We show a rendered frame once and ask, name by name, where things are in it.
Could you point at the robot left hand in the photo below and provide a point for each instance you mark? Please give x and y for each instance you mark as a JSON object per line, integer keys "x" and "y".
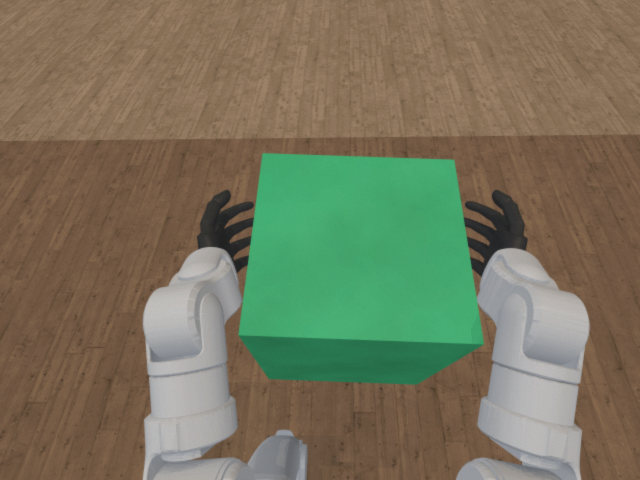
{"x": 213, "y": 223}

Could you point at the left robot forearm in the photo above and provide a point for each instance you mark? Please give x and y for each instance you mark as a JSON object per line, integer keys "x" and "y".
{"x": 184, "y": 328}

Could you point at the robot right hand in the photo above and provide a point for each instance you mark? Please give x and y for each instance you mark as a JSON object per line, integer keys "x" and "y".
{"x": 509, "y": 233}

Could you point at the carton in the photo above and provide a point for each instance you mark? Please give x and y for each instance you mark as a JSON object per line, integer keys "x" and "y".
{"x": 359, "y": 270}

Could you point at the robot left upper arm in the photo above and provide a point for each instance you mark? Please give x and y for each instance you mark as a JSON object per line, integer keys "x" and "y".
{"x": 206, "y": 469}

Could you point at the right robot forearm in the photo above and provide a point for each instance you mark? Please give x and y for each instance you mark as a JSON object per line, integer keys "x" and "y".
{"x": 538, "y": 353}

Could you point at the robot left thigh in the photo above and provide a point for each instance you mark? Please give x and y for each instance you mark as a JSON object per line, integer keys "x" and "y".
{"x": 280, "y": 457}

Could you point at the robot right upper arm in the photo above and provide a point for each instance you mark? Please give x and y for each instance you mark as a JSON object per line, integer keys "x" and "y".
{"x": 490, "y": 469}

